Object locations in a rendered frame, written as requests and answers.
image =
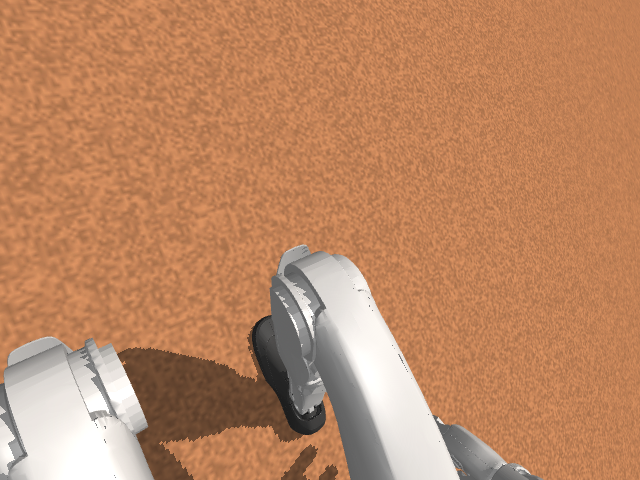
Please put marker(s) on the right robot hand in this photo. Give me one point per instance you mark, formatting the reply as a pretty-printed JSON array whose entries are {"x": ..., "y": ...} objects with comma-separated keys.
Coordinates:
[{"x": 477, "y": 460}]

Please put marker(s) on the right robot foot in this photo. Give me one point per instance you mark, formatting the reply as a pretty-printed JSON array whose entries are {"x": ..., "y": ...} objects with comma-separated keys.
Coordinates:
[{"x": 275, "y": 374}]

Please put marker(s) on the right robot arm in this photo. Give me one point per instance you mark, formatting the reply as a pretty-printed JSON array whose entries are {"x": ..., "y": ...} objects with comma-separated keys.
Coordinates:
[{"x": 513, "y": 471}]

